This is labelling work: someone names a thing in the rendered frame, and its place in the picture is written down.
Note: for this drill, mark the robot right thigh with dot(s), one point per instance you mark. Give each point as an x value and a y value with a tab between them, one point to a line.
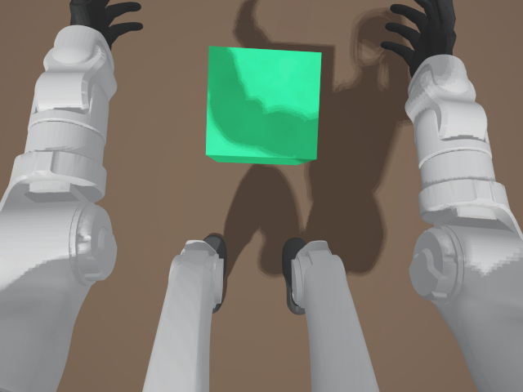
339	356

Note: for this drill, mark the right robot hand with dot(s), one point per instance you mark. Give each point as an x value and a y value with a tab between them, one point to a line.
436	37

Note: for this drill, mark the robot left upper arm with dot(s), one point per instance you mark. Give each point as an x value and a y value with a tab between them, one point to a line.
50	255

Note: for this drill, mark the robot left forearm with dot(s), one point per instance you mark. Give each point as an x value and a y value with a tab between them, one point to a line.
68	123

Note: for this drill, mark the right robot foot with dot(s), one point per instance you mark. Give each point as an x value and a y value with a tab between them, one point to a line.
291	247

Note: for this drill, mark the left robot hand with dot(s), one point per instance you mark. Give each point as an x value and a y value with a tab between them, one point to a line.
95	14

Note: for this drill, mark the carton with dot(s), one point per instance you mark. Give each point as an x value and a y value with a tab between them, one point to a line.
263	105

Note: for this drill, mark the robot right forearm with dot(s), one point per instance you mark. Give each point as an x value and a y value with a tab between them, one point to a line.
454	155

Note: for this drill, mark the robot right upper arm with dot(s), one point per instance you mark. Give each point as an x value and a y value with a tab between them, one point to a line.
474	277

